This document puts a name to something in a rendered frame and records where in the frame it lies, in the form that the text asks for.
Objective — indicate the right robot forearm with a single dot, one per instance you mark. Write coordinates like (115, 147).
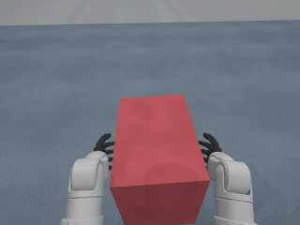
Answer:
(233, 190)

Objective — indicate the carton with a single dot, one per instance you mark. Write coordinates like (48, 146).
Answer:
(158, 174)

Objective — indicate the robot left hand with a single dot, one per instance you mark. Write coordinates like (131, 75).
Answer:
(101, 145)

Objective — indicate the left robot forearm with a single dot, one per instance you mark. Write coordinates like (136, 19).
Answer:
(85, 190)

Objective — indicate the robot right hand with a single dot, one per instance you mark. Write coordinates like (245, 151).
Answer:
(213, 146)

